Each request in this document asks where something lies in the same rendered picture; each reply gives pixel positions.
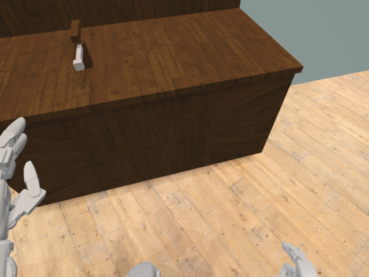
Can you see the robot left forearm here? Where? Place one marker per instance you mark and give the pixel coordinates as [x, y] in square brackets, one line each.
[8, 267]

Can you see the counter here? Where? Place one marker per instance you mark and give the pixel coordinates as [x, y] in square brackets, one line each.
[168, 86]

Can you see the left robot thigh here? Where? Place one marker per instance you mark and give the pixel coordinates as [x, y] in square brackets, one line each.
[144, 270]

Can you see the right robot hand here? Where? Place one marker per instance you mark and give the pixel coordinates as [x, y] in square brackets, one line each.
[304, 268]

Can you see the left robot hand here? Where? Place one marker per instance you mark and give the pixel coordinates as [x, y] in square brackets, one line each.
[12, 142]

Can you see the tap lever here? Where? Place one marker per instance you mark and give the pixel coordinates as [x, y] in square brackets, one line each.
[78, 63]

